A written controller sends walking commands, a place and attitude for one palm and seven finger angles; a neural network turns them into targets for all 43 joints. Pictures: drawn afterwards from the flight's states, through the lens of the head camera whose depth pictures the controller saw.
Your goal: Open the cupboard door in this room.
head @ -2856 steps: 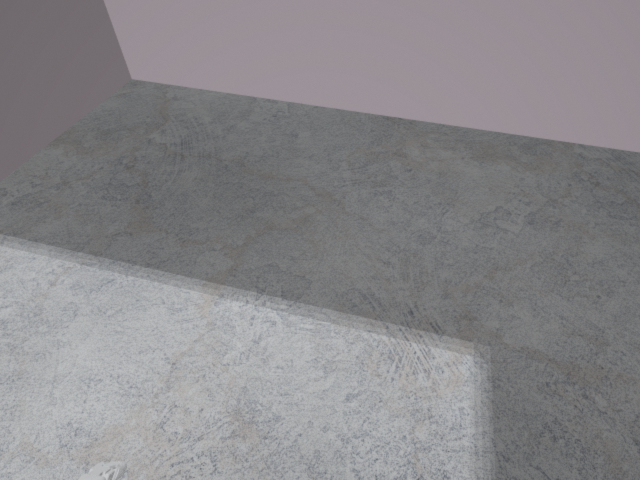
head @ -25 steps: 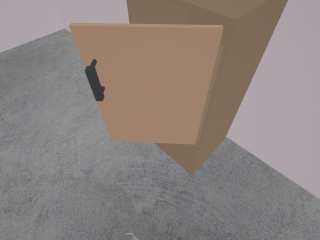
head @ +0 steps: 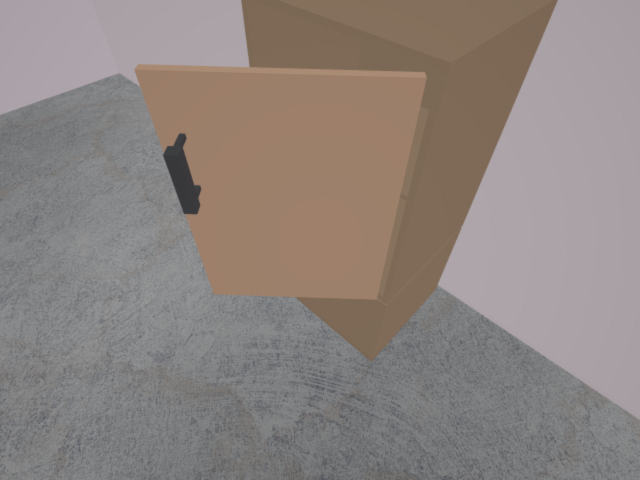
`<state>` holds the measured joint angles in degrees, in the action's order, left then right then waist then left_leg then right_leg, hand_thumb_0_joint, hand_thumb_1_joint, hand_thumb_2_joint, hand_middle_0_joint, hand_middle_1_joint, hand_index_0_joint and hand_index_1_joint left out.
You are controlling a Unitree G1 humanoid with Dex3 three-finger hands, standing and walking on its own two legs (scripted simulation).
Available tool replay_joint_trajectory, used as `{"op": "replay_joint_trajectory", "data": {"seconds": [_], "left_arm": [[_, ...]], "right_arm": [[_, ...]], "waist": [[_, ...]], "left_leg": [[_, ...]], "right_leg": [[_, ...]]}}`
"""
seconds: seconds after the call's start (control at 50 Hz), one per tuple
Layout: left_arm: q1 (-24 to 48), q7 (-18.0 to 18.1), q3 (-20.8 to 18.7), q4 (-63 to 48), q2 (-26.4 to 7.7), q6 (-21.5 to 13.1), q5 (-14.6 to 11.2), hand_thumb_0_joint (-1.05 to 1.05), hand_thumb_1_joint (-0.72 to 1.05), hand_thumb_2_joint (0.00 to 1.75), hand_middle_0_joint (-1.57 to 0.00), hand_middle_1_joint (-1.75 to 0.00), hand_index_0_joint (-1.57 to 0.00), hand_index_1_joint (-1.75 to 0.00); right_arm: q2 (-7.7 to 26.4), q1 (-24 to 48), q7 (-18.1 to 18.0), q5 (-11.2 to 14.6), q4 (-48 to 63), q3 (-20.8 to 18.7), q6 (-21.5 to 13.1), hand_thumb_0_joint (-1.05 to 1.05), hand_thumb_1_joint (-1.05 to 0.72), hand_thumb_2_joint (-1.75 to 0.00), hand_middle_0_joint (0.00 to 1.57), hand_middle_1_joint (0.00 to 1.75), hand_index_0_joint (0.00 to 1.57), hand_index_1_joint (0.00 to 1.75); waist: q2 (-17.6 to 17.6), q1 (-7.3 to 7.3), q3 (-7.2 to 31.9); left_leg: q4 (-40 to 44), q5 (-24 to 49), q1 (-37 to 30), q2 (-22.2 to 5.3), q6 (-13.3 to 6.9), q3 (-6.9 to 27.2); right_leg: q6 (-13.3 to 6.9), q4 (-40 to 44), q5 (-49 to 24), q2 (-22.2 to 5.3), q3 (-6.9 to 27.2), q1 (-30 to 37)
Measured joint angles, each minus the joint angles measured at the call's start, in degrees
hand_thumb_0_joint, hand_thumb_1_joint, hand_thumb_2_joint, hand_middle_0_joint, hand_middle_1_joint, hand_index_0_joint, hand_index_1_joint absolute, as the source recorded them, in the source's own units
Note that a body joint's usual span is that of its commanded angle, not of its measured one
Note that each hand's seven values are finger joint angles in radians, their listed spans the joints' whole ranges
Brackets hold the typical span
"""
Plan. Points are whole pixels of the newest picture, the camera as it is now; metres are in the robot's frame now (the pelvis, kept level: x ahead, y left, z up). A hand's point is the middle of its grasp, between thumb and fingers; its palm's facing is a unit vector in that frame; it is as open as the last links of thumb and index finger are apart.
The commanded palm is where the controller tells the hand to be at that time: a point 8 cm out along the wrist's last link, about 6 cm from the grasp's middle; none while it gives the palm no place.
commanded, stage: look again from close up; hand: left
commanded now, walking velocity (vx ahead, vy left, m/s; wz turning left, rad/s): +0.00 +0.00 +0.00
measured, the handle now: (186, 174) +0.58 +0.26 +0.04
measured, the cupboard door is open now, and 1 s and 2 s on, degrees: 42 42 42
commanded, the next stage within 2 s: shuffle to correct the standing spot in 0.42 s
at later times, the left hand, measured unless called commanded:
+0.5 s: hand out of the picture -0.04 +0.18 -0.17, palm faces +0.02 -0.98 -0.18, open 7.3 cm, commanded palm none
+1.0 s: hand out of the picture +0.01 +0.21 -0.18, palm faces +0.02 -0.99 -0.16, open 7.3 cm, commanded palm none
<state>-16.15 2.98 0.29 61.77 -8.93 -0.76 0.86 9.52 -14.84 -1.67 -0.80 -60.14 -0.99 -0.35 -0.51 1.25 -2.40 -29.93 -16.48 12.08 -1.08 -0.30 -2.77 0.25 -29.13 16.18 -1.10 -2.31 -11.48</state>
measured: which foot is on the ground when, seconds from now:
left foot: down 0.00-1.00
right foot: down 0.00-0.86, up 0.88-1.00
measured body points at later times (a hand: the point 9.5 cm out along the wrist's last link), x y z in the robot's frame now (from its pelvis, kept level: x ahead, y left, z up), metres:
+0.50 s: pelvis -0.03 +0.01 +0.00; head -0.04 +0.02 +0.45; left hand -0.04 +0.24 -0.16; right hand -0.02 -0.21 -0.15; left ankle +0.00 +0.11 -0.74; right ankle -0.01 -0.12 -0.74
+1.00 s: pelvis +0.02 +0.04 +0.00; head +0.02 +0.06 +0.45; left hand +0.01 +0.26 -0.16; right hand -0.03 -0.17 -0.15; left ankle +0.00 +0.11 -0.74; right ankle +0.02 -0.08 -0.71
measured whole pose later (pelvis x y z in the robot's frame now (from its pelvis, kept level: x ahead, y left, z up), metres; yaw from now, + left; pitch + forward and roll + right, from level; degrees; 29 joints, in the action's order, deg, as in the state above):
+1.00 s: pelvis +0.02 +0.04 +0.00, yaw -1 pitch -1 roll +0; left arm -19.2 1.4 -1.4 60.8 -8.7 0.4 1.3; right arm 6.9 -22.9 -1.7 -1.6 -61.9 0.5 -2.3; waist 1.7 0.8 -1.5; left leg -26.6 -16.4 9.0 2.2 -4.7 -4.8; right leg -1.6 -42.3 24.1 -2.9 -4.2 -18.7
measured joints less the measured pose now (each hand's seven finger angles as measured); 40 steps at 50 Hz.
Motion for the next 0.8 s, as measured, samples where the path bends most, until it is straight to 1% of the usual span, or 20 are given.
{"op": "replay_joint_trajectory", "data": {"seconds": [0.08,0.18,0.36,0.56,0.62,0.7,0.74,0.8], "left_arm": [[-0.76,-0.43,0.28,-0.52,-0.20,0.73,0.10,0.00,0.91,0.90,-0.20,-0.30,-0.21,-0.30],[-1.45,-0.88,0.43,-1.44,-0.57,0.87,0.19,0.00,0.91,0.90,-0.20,-0.30,-0.20,-0.30],[-2.62,-1.12,0.48,-1.30,-1.07,0.88,0.20,0.00,0.91,0.90,-0.20,-0.30,-0.20,-0.30],[-3.37,-1.04,0.59,0.09,-0.50,0.67,0.15,0.00,0.91,0.90,-0.20,-0.30,-0.20,-0.30],[-3.84,-1.13,0.42,0.18,-0.18,0.68,0.37,0.00,0.91,0.90,-0.20,-0.30,-0.20,-0.30],[-5.03,-1.38,-0.28,-0.20,0.21,0.89,0.51,0.00,0.91,0.90,-0.20,-0.30,-0.20,-0.30],[-5.68,-1.44,-0.73,-0.43,0.38,0.93,0.45,0.00,0.91,0.90,-0.20,-0.30,-0.20,-0.30],[-6.55,-1.49,-1.33,-0.52,0.40,1.12,0.45,0.00,0.91,0.90,-0.20,-0.30,-0.20,-0.30]], "right_arm": [[0.21,0.07,0.19,-0.09,0.94,0.30,0.08,0.01,-0.92,-0.90,0.20,0.30,0.20,0.30],[0.32,0.02,0.60,-0.32,1.22,0.51,0.30,0.00,-0.92,-0.90,0.20,0.30,0.20,0.30],[-0.11,-1.49,0.92,-0.28,-0.13,1.08,0.08,0.00,-0.91,-0.90,0.20,0.30,0.20,0.30],[-0.93,-2.83,0.87,-0.07,-2.73,1.34,0.00,0.00,-0.90,-0.90,0.20,0.30,0.20,0.30],[-1.11,-3.30,1.02,-0.24,-3.03,1.29,0.26,0.00,-0.90,-0.90,0.20,0.30,0.20,0.30],[-1.10,-4.58,1.31,-0.58,-3.02,1.00,0.96,0.00,-0.90,-0.90,0.20,0.30,0.20,0.30],[-0.99,-5.29,1.37,-0.69,-2.84,0.84,1.05,0.00,-0.90,-0.90,0.20,0.30,0.20,0.30],[-0.93,-6.24,1.37,-0.72,-2.56,0.62,0.78,0.00,-0.90,-0.90,0.20,0.30,0.20,0.30]], "waist": [[0.20,-0.48,0.65],[0.69,-0.99,1.51],[1.63,-1.15,2.07],[1.83,-1.22,1.70],[1.78,-1.27,1.77],[1.72,-1.58,2.36],[1.72,-1.72,2.49],[2.17,-1.88,2.49]], "left_leg": [[-0.23,0.27,-0.49,0.44,-0.43,-0.24],[1.11,1.79,-0.28,0.93,-0.81,-0.32],[3.03,3.71,0.00,1.38,-1.16,-0.19],[4.08,4.63,-0.19,1.62,-1.33,-0.20],[3.25,4.14,0.16,1.58,-1.37,-0.25],[-0.02,0.62,1.45,1.61,-1.50,-0.13],[-1.65,-0.65,1.99,1.65,-1.62,-0.06],[-2.86,-0.17,1.96,1.94,-2.12,-0.33]], "right_leg": [[0.28,-0.69,0.01,-0.45,0.25,0.26],[0.52,0.26,-1.30,-0.89,0.31,-0.08],[0.83,2.18,-3.17,-1.26,0.16,-0.25],[1.02,3.18,-4.05,-1.46,0.16,-0.07],[0.79,2.47,-3.56,-1.44,0.21,-0.37],[0.43,0.54,-1.73,-1.47,0.23,-1.06],[0.57,-0.39,-0.99,-1.57,0.16,-1.22],[0.99,-1.93,0.45,-2.01,0.30,-1.21]]}}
